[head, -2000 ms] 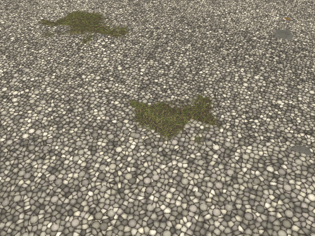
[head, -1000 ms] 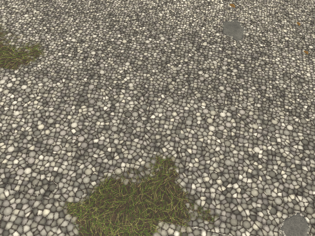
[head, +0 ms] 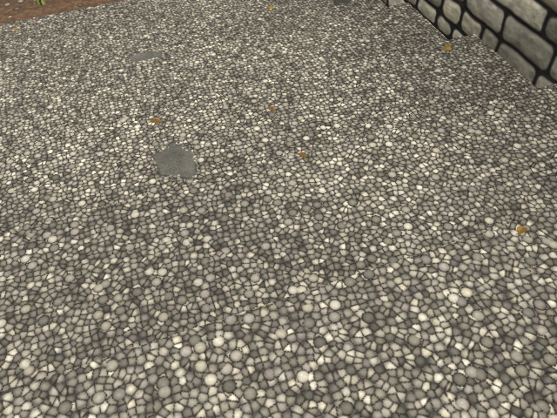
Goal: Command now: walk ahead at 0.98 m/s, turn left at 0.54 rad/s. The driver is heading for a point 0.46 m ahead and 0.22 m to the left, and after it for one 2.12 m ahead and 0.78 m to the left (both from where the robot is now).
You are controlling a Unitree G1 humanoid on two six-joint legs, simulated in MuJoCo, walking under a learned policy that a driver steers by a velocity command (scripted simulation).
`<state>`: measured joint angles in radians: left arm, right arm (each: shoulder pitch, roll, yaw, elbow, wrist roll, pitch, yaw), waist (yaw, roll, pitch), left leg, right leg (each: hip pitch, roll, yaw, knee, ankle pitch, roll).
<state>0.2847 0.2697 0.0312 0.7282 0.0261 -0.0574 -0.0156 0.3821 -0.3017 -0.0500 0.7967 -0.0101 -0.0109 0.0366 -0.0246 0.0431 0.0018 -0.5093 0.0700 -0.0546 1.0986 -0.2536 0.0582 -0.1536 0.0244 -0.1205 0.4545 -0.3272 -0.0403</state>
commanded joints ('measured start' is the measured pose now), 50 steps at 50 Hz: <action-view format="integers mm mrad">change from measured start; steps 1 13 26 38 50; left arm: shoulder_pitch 41 245 -101 -53 8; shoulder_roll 135 125 85 105 20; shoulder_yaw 40 6 -19 14 -1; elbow -9 181 -70 -47 -60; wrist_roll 0 5 4 22 -13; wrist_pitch -39 -68 -7 30 98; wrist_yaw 10 69 43 34 4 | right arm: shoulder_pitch -84 -325 -133 -52 -202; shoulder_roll -53 -26 -189 -43 -138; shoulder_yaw -19 -12 -57 -35 6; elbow -89 -92 -1 -78 -164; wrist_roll -5 -69 -7 -3 -34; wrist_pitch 18 -9 -52 67 50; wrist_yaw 27 42 -45 -37 -26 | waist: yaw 40 54 124 11 38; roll -149 -36 -148 -218 198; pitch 107 190 124 -41 -78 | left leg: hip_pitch -247 -39 -127 -80 441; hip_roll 26 -119 2 -139 240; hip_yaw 0 295 -255 -24 -421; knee -2 -583 -749 233 -870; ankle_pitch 137 715 749 -236 -33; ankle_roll -12 122 248 -55 60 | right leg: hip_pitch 74 225 -126 -104 -418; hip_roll -263 -223 -115 -315 -40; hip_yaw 159 -202 165 436 70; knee -282 166 382 -51 267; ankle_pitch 242 765 148 576 -245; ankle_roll -109 32 129 -178 49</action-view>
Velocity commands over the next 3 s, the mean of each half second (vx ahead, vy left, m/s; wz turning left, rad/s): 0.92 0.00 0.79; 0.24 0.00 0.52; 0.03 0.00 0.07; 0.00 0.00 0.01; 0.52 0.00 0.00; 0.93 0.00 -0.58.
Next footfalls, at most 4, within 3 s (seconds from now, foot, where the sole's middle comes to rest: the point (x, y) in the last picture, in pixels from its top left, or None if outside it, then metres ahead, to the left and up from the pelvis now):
0.34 left None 0.41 0.07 -0.94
0.62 right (285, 345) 0.77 0.02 -0.94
0.98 left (220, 401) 0.61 0.20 -0.94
1.22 right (286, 360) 0.72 0.02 -0.94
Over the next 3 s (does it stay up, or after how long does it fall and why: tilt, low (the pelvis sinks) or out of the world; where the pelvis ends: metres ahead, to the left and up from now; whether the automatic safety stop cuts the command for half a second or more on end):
stays up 1.02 0.43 -0.34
